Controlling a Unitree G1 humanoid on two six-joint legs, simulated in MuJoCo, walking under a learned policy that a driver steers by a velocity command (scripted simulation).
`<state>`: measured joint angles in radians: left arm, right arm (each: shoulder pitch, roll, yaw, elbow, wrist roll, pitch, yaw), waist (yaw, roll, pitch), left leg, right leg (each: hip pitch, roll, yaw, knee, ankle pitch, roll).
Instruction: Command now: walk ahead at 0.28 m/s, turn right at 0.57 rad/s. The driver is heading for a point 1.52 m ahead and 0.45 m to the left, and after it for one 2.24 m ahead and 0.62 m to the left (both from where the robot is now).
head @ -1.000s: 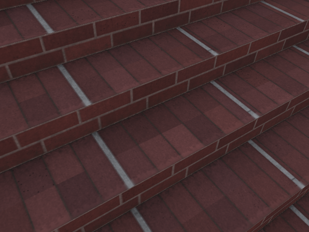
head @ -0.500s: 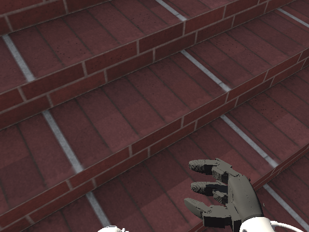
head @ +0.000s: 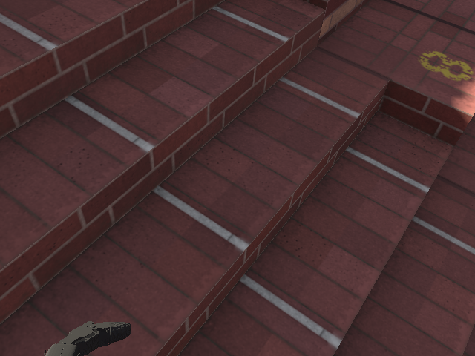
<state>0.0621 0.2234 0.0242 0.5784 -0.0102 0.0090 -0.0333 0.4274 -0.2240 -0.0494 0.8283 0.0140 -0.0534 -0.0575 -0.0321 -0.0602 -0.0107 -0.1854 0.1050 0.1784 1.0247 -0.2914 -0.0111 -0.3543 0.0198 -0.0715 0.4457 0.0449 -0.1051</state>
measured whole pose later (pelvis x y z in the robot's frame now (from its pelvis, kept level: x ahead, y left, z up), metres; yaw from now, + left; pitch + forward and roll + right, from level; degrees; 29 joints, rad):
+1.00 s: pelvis +0.15 +0.07 +0.13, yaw +16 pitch +1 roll -3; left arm 0.21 0.27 0.04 0.59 -0.01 0.01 0.05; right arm 0.17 -0.19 0.00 0.52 -0.01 0.07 -0.08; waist 0.02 -0.01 -0.01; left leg -0.46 -0.23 -0.26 0.67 -0.19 0.10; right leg -0.61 0.10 0.15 1.45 -0.35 0.17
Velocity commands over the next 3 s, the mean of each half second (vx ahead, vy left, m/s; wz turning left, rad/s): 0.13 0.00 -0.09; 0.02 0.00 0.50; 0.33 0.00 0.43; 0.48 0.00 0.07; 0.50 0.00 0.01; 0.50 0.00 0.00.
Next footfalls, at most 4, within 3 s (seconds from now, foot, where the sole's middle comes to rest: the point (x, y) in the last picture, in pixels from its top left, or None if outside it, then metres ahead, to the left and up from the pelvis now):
0.30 left None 0.26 0.13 -0.63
1.26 right None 0.28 -0.13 -0.63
1.56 left None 0.13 0.00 -0.63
1.98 right None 0.19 -0.24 -0.78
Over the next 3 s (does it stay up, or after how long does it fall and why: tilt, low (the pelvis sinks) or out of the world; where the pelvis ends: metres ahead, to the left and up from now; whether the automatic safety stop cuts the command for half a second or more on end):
stays up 0.45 0.05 0.15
